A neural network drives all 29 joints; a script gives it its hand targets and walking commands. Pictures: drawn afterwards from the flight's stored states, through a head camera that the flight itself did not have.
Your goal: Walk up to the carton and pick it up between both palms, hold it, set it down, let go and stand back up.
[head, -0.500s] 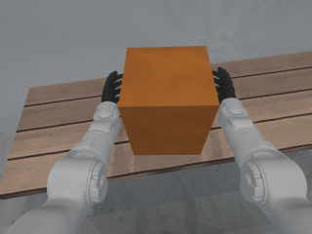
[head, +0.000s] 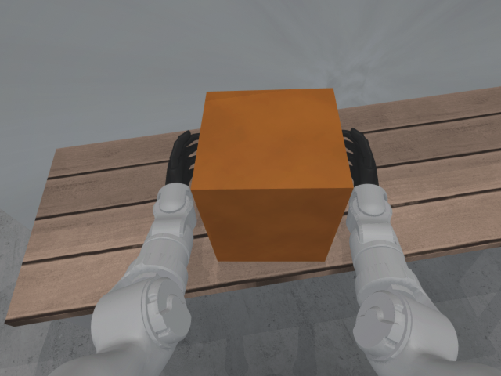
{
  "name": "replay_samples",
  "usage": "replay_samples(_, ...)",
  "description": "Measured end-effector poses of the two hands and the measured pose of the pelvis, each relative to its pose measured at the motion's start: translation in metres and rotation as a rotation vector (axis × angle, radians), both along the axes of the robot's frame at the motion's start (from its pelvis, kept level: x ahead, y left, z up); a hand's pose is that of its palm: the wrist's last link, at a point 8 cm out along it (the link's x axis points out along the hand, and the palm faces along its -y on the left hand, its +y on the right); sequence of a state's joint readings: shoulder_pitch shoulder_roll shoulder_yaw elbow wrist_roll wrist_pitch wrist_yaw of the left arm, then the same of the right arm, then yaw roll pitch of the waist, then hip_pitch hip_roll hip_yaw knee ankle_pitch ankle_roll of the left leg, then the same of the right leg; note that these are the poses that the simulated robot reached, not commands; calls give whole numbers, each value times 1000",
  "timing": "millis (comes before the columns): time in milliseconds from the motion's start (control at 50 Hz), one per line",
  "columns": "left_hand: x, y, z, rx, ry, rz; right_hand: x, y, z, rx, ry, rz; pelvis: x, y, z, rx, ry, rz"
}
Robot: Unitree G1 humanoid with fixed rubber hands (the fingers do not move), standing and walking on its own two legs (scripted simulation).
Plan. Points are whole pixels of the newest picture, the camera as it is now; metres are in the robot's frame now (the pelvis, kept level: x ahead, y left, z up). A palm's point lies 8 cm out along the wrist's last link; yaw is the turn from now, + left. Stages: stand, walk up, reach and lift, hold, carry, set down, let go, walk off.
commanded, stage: reach and lift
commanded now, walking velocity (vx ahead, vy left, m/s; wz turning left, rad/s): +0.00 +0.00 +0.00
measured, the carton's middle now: (270, 182) +0.45 -0.02 +0.01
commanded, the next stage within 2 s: none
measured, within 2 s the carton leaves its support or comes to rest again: leaves its support in 0.60 s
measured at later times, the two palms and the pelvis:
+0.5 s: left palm (178, 180) +0.43 +0.13 +0.06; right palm (362, 179) +0.41 -0.17 +0.06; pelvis +0.02 +0.01 +0.00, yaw +0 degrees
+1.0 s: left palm (171, 191) +0.40 +0.14 +0.07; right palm (365, 176) +0.39 -0.16 +0.09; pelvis -0.02 -0.01 +0.00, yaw +1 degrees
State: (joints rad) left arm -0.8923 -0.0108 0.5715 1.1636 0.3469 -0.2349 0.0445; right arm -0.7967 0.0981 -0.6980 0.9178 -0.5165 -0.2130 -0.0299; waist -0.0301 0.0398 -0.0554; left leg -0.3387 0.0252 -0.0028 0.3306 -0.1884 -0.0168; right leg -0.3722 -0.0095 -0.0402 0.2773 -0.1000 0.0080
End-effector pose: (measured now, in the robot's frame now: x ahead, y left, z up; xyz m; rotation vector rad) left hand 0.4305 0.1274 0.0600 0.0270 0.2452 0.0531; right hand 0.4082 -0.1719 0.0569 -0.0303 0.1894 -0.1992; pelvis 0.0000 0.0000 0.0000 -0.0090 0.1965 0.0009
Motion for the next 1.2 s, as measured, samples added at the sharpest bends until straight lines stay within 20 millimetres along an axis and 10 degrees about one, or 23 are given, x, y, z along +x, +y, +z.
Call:
replay_samples(520,-2,2,0,-4,-30,2,-3,2,3,-69,-38,4,15,5,0,-14,-26,12)
replay_samples(1200,-28,-2,23,-5,-70,33,-19,-3,32,-48,-90,33,-20,-14,2,3,-31,18)
